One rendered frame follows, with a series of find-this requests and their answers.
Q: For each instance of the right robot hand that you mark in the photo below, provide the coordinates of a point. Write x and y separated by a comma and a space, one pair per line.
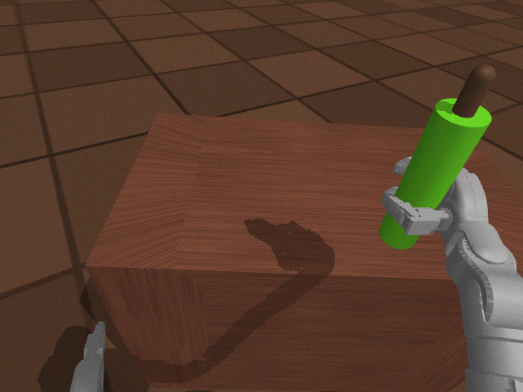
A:
464, 201

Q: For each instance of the bottle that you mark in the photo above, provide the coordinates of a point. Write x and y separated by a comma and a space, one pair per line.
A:
451, 134

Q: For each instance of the right robot arm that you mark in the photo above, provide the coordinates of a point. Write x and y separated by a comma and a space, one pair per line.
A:
491, 297

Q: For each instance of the left robot hand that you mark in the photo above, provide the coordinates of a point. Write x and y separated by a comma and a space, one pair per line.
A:
89, 373

